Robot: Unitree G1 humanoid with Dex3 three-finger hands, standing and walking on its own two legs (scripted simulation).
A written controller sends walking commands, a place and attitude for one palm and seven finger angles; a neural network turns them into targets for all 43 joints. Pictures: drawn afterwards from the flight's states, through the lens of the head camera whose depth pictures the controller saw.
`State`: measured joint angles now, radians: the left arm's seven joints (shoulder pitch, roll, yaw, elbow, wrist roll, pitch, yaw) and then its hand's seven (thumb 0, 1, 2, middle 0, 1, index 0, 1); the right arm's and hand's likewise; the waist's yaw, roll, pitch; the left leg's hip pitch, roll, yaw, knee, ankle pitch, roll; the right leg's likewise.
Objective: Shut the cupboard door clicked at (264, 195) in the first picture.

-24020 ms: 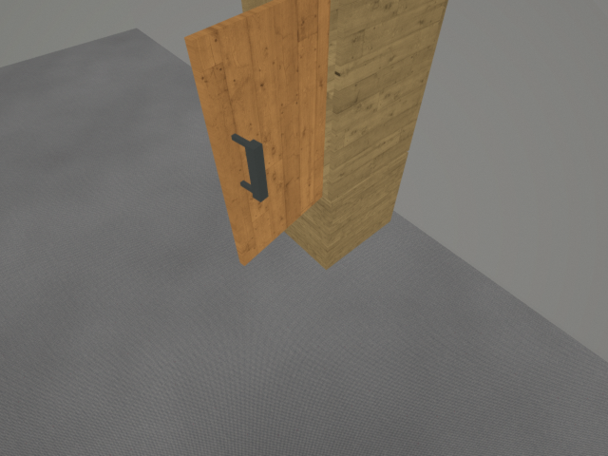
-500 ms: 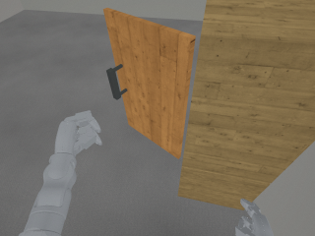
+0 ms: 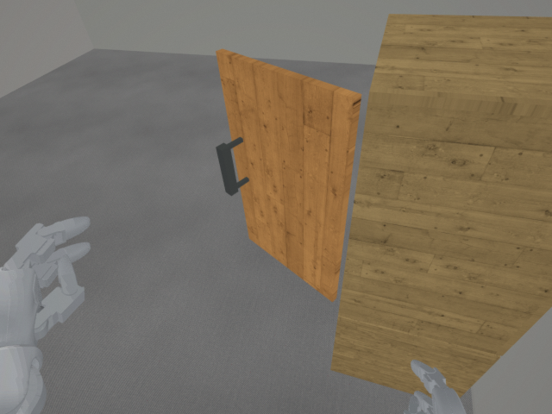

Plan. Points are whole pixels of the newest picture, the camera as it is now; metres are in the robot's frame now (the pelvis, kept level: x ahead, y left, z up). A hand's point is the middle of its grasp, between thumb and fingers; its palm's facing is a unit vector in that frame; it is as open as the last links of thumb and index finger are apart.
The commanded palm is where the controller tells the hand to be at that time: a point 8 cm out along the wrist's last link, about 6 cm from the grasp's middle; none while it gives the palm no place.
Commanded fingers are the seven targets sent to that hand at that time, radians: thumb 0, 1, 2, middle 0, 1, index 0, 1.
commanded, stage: draw the hand back to the body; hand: left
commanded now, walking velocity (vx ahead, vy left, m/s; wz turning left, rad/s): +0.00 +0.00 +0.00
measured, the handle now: (234, 166) +0.67 +0.19 -0.02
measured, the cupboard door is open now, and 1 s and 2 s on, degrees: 63 63 63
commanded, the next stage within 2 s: step back with the hand held close in 0.42 s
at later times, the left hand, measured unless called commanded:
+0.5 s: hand (61, 305) +0.18 +0.26 +0.16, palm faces +0.46 -0.79 -0.40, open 7.4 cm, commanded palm +0.13 +0.29 +0.17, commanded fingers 0.00 0.90 0.90 -0.20 -0.30 -0.20 -0.30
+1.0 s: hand (32, 317) +0.16 +0.28 +0.16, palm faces +0.41 -0.76 -0.50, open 7.4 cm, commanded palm +0.10 +0.32 +0.17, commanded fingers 0.00 0.90 0.90 -0.20 -0.30 -0.20 -0.30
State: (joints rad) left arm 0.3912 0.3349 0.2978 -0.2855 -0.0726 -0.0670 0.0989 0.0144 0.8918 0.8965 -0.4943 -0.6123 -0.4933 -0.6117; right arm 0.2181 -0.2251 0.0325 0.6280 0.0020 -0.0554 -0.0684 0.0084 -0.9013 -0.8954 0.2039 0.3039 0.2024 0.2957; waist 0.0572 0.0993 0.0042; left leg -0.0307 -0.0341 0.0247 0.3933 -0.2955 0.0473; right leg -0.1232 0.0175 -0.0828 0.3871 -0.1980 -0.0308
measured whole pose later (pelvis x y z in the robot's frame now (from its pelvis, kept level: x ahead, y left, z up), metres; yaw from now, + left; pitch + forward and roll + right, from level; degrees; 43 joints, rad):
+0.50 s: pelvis -0.01 +0.00 +0.00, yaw -1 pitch -5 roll +0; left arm 0.44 0.34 0.34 -0.33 -0.06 -0.12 0.11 0.01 0.89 0.90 -0.21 -0.30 -0.21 -0.30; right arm 0.21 -0.22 0.01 0.65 0.00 -0.13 -0.08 0.01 -0.90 -0.90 0.20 0.30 0.20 0.30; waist 0.05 0.09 0.02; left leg -0.03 -0.03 0.04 0.41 -0.29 0.04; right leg -0.13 0.02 -0.07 0.40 -0.18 -0.04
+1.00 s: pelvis -0.05 +0.02 -0.02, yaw -2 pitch +0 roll +0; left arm 0.53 0.42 0.43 -0.44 -0.06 -0.17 0.15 0.01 0.89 0.90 -0.21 -0.30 -0.21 -0.30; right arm 0.21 -0.24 -0.02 0.55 0.01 0.01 -0.09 0.01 -0.90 -0.90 0.20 0.30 0.20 0.30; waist -0.01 0.04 -0.02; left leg -0.28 -0.07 0.08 0.59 -0.32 0.09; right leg -0.38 -0.02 -0.03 0.58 -0.20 0.00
